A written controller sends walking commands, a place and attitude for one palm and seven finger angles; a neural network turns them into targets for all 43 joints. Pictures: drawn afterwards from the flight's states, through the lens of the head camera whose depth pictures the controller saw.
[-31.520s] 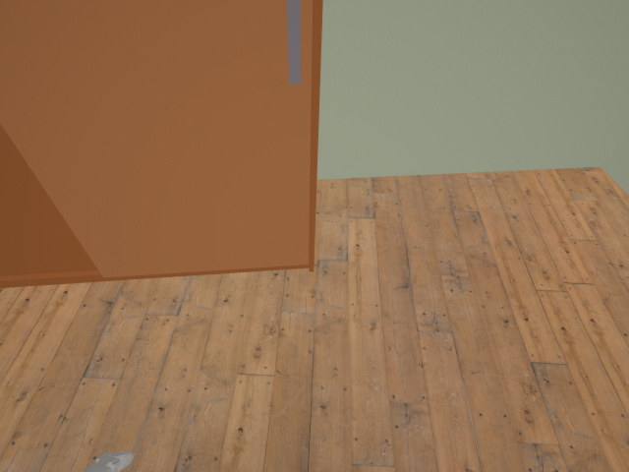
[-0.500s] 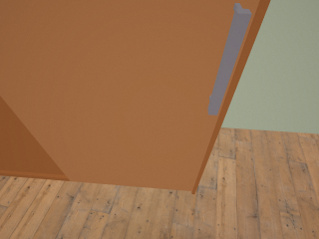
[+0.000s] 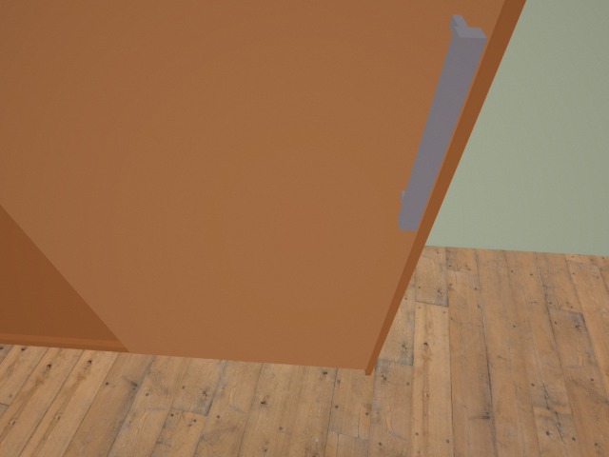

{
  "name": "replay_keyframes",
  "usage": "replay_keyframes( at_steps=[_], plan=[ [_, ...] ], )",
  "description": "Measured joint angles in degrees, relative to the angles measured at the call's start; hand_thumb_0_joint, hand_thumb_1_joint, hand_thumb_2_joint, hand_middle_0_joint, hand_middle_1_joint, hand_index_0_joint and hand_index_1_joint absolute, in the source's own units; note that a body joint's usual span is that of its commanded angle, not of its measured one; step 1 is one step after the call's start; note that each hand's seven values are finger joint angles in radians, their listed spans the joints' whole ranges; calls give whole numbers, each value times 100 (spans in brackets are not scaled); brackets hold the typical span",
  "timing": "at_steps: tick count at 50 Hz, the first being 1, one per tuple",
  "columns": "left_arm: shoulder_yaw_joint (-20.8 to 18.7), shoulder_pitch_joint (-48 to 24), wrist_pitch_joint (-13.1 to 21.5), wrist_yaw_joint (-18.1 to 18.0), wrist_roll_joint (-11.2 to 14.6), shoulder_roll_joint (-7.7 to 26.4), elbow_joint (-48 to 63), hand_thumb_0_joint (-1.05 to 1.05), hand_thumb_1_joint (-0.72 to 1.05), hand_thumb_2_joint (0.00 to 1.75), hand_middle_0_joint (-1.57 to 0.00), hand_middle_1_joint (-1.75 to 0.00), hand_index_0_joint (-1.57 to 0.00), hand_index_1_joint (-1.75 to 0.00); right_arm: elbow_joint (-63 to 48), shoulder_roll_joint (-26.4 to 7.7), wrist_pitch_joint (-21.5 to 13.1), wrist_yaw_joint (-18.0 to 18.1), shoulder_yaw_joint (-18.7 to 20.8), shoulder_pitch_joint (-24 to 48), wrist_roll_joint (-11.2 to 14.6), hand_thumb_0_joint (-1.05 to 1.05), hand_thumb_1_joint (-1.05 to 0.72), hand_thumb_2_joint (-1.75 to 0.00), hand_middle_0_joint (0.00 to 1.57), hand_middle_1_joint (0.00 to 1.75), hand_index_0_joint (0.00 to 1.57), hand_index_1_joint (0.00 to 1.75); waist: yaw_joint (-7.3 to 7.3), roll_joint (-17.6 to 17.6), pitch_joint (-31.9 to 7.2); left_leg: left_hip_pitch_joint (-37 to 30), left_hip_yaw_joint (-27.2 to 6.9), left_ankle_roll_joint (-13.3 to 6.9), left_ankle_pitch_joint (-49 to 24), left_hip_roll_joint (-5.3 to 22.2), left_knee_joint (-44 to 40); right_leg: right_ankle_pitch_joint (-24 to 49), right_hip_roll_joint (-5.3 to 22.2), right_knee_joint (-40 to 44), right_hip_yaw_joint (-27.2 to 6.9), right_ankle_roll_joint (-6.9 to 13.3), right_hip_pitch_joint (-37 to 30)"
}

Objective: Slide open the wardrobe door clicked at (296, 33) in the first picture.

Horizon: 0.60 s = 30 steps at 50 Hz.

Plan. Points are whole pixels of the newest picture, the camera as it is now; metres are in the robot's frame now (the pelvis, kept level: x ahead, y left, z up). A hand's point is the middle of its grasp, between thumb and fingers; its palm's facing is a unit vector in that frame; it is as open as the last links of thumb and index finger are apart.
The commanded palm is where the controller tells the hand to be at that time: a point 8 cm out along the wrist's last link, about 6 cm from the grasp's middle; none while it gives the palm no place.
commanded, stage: look again from close up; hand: right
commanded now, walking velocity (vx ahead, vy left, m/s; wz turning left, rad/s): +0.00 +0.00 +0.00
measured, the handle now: (428, 139) +0.47 -0.13 +0.19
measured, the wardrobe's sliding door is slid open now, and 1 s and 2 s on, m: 0.00 0.00 0.00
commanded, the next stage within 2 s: raise the hand with hooked fingers in 0.14 s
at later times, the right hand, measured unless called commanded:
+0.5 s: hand (501, 410) +0.19 -0.22 +0.01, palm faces +0.13 +0.98 -0.12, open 7.8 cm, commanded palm +0.12 -0.27 -0.03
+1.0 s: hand (543, 387) +0.21 -0.25 +0.05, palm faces +0.07 +0.99 -0.09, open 10.6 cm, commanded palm +0.16 -0.29 +0.07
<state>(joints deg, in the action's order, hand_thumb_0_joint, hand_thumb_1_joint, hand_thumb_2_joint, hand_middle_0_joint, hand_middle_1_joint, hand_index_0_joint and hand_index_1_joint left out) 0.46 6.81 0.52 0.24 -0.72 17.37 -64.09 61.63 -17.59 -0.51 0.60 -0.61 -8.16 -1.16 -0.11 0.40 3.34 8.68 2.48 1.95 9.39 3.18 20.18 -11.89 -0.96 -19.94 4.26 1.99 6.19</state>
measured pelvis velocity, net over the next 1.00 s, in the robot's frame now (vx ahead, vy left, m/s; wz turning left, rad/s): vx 0.00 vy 0.03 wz -0.03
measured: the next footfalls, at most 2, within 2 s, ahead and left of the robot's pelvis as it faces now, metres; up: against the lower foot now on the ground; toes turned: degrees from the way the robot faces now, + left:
none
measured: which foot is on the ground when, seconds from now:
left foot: down 0.00-1.00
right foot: down 0.00-1.00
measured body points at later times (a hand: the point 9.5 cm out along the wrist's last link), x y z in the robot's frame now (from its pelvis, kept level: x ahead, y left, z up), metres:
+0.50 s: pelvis -0.01 +0.03 -0.04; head +0.01 +0.03 +0.41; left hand +0.16 +0.26 -0.12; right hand +0.18 -0.27 +0.01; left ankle +0.02 +0.14 -0.75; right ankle -0.01 -0.09 -0.75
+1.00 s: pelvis +0.00 +0.03 -0.04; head +0.03 +0.03 +0.41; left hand +0.19 +0.26 -0.11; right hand +0.20 -0.30 +0.06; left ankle +0.02 +0.14 -0.75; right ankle -0.01 -0.09 -0.75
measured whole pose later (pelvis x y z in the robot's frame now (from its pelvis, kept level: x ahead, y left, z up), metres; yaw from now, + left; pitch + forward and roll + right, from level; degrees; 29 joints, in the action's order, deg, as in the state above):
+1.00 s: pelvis +0.00 +0.03 -0.04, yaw -2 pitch +6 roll +2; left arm 2.2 14.4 18.4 -5.2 2.7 13.9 -34.1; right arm 3.3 -22.7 -11.7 -27.9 25.4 -17.3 24.4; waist 1.0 -1.9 -3.6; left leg 28.6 6.1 -0.9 21.3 0.7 44.0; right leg -24.6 2.8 -47.5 -0.2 -0.5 28.8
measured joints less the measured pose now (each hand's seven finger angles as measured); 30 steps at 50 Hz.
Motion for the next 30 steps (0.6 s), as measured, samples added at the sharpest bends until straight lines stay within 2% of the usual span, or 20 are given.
replay_keyframes(
  at_steps=[13,14,15,16,18,21,23,25,27,29,30],
  plan=[
    [13,43,12,-15,12,-66,-3,0,91,90,-20,-30,-20,-30,61,83,-48,56,5,-103,1,0,-90,-90,20,30,20,30,24,-20,-49,-19,49,-41,33,-51,-36,-30,54,0,-44,-53,9],
    [-29,192,60,-56,72,-98,283,1,91,90,-20,-30,-20,-30,-721,155,207,9,365,-347,154,0,-90,-90,20,30,20,30,25,-4,-32,41,58,-52,83,-46,83,-81,56,-109,-55,-59,70],
    [-43,416,251,-159,122,-153,635,1,91,90,-20,-30,-20,-30,-1741,213,242,-14,689,-615,281,1,-90,-90,21,30,20,30,89,47,28,84,58,-82,169,-18,256,-114,33,-164,-59,-71,58],
    [-50,624,484,-242,130,-216,956,1,91,90,-20,-30,-20,-30,-2682,237,63,1,860,-862,451,1,-89,-90,21,31,20,30,144,98,38,154,57,-125,279,15,450,-142,6,-219,-63,-87,68],
    [-89,872,891,-288,151,-325,1443,1,91,90,-20,-30,-20,-30,-3994,291,-427,-59,1115,-1110,800,1,-88,-89,21,32,20,31,128,111,-70,332,113,-134,467,58,760,-243,-14,-480,-125,-105,259],
    [-136,837,1223,-218,128,-437,1972,1,91,90,-20,-30,-20,-30,-4753,331,-1516,-573,1502,-1105,1249,1,-85,-87,21,34,20,33,15,24,-378,943,154,-157,690,24,1337,-546,61,-1223,-173,-137,953],
    [-137,674,1356,-138,143,-498,2267,1,90,90,-20,-30,-20,-30,-4817,276,-2316,-1172,1716,-1116,1549,1,-82,-86,21,36,20,35,-32,29,-600,1584,104,-205,899,-10,1924,-789,126,-1824,-136,-175,1573],
    [-126,512,1487,-85,189,-501,2572,1,90,90,-20,-30,-20,-30,-4689,183,-2929,-1922,1876,-1120,1804,0,-78,-85,21,38,20,38,-41,42,-724,2196,72,-229,1124,-42,2530,-1035,190,-2447,-120,-190,2173],
    [-106,410,1569,-96,236,-422,2890,1,90,90,-20,-30,-20,-30,-4542,80,-3093,-2640,2007,-1144,2048,0,-74,-83,21,41,21,40,3,37,-765,2656,72,-279,1328,-76,3041,-1166,242,-2966,-146,-236,2635],
    [-99,381,1610,-181,280,-318,3140,1,90,90,-20,-30,-20,-30,-4477,18,-2901,-3099,2120,-1204,2287,0,-70,-81,22,43,21,43,86,43,-787,2942,92,-302,1489,-95,3389,-1421,272,-3356,-188,-246,2937],
    [-104,386,1630,-234,288,-263,3223,1,90,90,-20,-30,-20,-30,-4507,17,-2758,-3202,2178,-1234,2381,0,-67,-80,22,45,22,44,133,39,-783,3013,123,-318,1548,-107,3498,-1494,289,-3497,-224,-264,3032]
  ],
)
